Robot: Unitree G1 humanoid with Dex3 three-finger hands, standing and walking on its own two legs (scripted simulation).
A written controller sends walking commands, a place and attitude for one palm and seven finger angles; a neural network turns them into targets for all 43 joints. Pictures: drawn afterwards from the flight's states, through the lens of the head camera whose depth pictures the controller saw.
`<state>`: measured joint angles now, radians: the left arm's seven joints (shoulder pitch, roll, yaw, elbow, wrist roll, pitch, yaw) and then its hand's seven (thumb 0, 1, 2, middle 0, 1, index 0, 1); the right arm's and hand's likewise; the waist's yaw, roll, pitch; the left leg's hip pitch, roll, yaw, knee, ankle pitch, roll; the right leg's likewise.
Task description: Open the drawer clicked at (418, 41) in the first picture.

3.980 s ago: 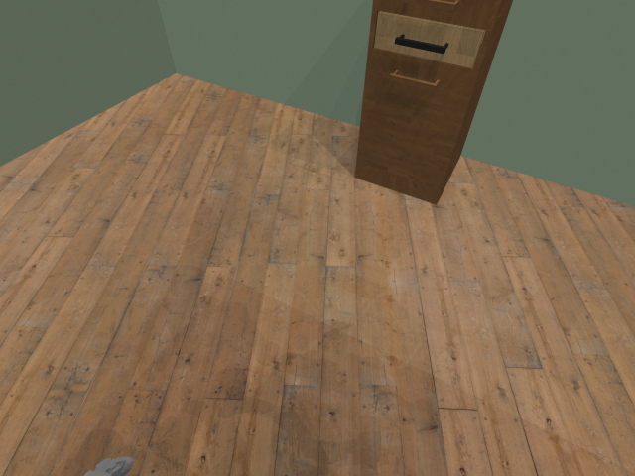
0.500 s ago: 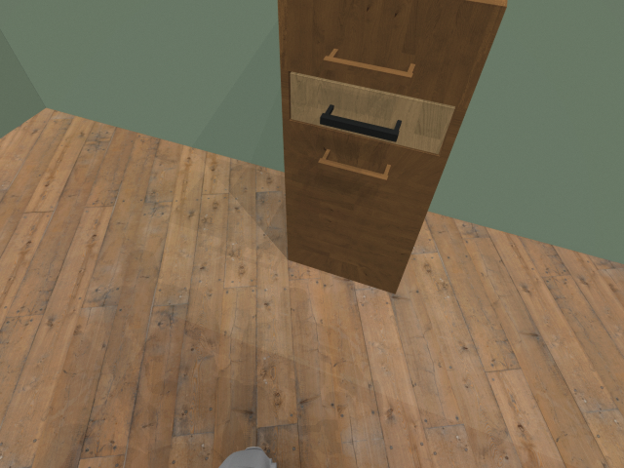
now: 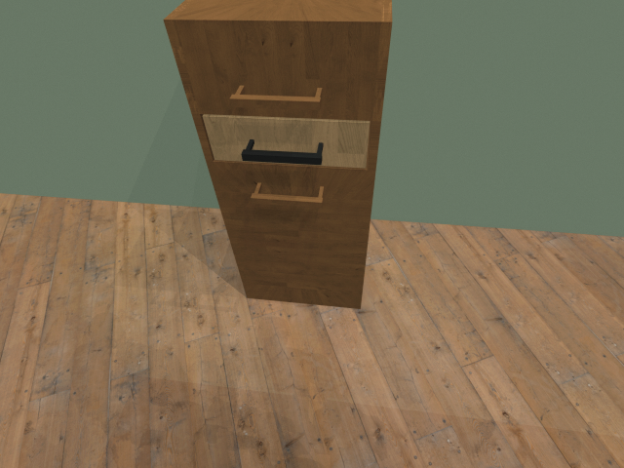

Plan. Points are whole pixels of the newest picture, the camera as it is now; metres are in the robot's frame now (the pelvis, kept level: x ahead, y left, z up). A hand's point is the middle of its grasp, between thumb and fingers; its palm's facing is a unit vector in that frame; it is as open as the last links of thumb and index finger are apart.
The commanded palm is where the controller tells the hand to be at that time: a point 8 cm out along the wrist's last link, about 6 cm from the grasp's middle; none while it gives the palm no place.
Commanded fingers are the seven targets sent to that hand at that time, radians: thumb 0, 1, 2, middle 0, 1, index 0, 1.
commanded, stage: take the last steps up to it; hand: left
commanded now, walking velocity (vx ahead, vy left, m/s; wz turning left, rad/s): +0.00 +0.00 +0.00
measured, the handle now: (283, 151) +0.78 +0.13 -0.04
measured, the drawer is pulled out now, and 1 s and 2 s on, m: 0.00 0.00 0.00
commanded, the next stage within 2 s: come to a stop and stand still in 0.84 s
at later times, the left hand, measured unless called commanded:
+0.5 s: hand (213, 462) +0.16 +0.17 -0.16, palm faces -0.12 -0.98 -0.15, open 7.4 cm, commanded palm none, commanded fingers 0.00 0.90 0.90 -0.20 -0.30 -0.20 -0.30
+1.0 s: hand (238, 437) +0.20 +0.14 -0.18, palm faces +0.02 -0.99 -0.14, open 7.3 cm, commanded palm none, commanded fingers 0.00 0.90 0.90 -0.20 -0.30 -0.20 -0.30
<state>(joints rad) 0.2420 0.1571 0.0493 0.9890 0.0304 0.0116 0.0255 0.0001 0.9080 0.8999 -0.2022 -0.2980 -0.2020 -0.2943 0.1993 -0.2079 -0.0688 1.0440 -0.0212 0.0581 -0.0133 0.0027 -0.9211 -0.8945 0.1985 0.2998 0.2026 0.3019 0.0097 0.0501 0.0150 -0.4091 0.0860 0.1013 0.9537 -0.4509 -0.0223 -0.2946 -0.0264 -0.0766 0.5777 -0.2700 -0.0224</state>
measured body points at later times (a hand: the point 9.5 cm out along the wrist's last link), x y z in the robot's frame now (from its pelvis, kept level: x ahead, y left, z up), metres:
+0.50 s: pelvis +0.08 +0.01 +0.01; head +0.10 +0.01 +0.46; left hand +0.17 +0.22 -0.14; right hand -0.04 -0.19 -0.13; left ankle +0.00 +0.12 -0.73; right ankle +0.13 -0.14 -0.70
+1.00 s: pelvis +0.23 -0.02 +0.00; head +0.24 +0.00 +0.45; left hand +0.21 +0.20 -0.17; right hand +0.29 -0.27 -0.13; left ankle +0.29 +0.08 -0.73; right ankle +0.16 -0.13 -0.73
